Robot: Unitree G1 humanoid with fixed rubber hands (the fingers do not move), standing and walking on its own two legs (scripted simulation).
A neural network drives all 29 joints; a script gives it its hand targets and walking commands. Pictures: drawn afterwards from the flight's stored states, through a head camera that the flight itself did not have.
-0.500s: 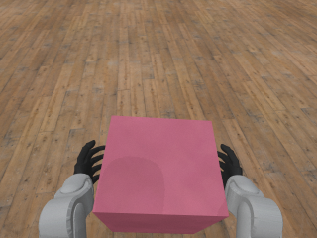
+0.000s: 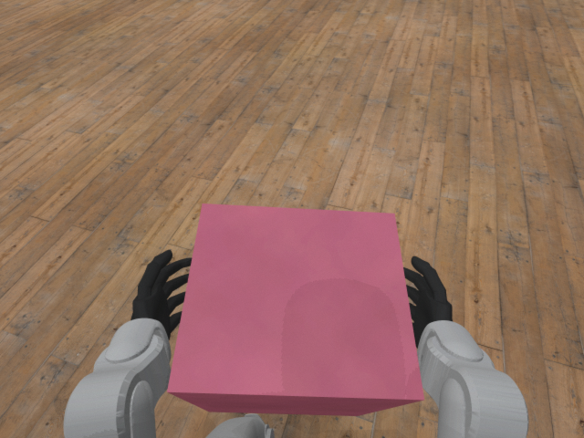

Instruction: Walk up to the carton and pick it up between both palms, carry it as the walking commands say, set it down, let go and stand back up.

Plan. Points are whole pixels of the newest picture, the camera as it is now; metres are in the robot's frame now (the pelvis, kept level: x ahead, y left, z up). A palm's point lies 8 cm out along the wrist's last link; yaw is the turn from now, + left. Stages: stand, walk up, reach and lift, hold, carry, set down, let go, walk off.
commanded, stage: carry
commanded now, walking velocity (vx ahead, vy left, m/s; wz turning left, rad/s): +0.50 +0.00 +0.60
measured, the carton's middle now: (290, 324) +0.26 +0.03 +0.03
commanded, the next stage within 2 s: none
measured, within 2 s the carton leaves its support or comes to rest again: neither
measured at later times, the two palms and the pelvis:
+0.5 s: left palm (205, 155) +0.51 +0.21 +0.10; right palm (378, 131) +0.61 -0.09 +0.09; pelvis +0.34 -0.01 +0.01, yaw +18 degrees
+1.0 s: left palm (175, 81) +0.77 +0.35 +0.10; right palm (303, 62) +0.92 +0.08 +0.08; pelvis +0.65 +0.11 +0.00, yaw +34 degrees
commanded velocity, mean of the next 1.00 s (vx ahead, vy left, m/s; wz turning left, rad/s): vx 0.50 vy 0.00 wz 0.60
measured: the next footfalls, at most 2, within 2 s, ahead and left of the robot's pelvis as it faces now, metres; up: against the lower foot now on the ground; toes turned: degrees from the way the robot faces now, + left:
left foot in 0.08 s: +0.27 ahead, +0.06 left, +0.00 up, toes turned +12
right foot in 0.34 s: +0.33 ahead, -0.15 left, +0.00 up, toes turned +4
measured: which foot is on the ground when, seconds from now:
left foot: up 0.00-0.06, down 0.08-0.36, up 0.38-0.66, down 0.68-0.98, up 1.00-1.00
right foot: down 0.00-0.12, up 0.14-0.32, down 0.34-0.70, up 0.72-0.94, down 0.96-1.00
